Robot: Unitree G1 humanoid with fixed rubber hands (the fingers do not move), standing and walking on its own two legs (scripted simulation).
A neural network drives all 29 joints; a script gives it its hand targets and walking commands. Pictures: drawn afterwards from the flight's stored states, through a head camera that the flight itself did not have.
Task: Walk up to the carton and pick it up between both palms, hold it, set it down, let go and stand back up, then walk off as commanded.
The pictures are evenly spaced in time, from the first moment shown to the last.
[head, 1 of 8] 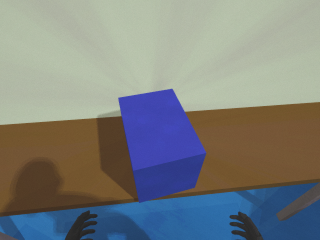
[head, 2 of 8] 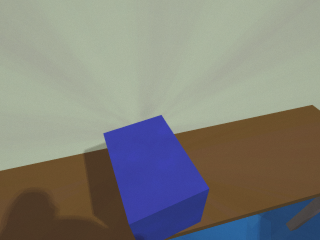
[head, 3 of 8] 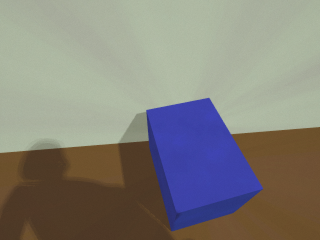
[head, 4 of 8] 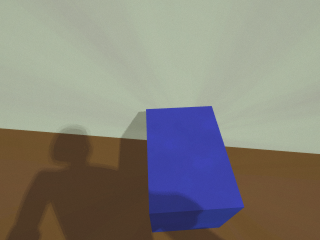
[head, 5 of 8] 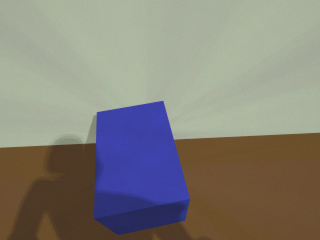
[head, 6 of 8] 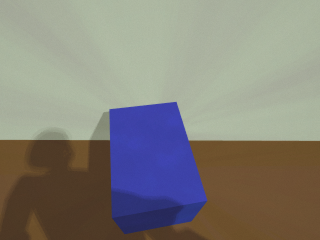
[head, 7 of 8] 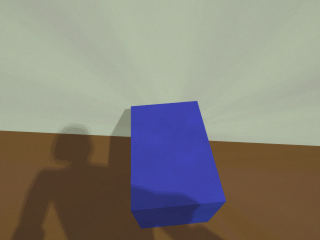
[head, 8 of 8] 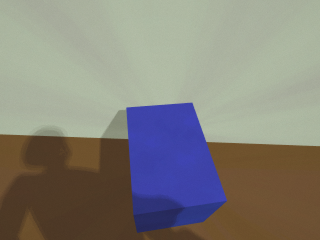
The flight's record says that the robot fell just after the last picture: no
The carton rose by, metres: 0.01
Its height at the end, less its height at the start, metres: +0.00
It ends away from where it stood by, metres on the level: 0.09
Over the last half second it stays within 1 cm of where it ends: yes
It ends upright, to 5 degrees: yes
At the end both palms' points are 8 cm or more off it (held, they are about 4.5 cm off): yes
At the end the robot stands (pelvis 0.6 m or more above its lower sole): yes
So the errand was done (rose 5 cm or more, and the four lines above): no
